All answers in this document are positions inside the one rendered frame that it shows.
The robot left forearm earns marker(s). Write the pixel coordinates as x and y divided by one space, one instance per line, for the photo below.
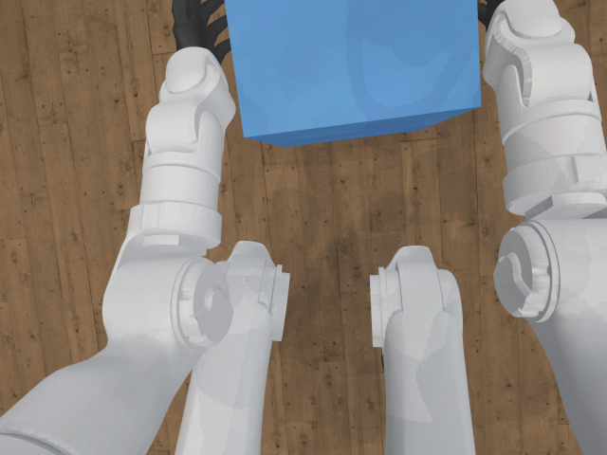
177 212

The robot left upper arm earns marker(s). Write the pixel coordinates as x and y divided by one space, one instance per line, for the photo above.
160 315

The carton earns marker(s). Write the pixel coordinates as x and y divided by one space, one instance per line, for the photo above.
313 71

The left robot hand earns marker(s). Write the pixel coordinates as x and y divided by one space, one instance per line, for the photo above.
190 26

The right robot hand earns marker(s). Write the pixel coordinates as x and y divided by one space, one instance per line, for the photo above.
485 12

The robot right upper arm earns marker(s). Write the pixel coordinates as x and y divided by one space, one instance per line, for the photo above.
553 273

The right robot shin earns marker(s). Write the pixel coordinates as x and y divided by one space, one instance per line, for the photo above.
449 290

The left robot thigh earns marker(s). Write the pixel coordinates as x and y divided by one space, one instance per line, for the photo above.
224 407

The robot right forearm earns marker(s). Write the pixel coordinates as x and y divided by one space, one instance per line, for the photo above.
548 111

